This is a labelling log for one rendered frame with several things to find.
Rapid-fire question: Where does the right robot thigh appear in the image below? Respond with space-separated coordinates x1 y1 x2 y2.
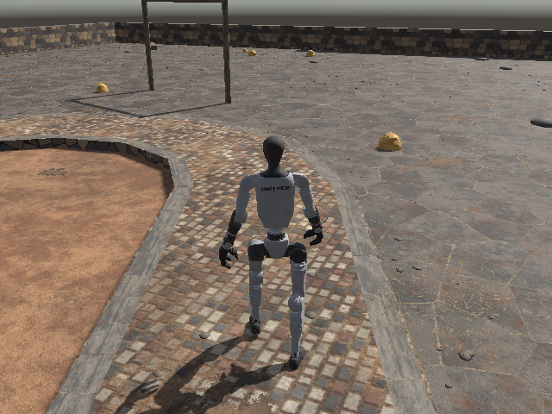
288 241 307 312

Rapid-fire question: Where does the robot right hand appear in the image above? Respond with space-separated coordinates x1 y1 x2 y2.
304 229 323 246

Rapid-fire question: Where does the right robot upper arm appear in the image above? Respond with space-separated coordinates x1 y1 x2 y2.
292 172 317 218

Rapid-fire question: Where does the robot left hand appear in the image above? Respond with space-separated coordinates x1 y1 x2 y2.
219 246 238 269

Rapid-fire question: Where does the left robot shin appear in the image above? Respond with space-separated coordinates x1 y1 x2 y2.
249 271 261 323

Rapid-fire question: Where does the robot right forearm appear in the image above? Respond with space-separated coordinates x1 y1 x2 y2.
308 205 323 233

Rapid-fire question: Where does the robot left forearm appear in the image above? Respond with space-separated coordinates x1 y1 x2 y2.
222 210 242 250

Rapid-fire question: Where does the left robot upper arm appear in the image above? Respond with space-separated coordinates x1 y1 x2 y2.
234 174 257 223

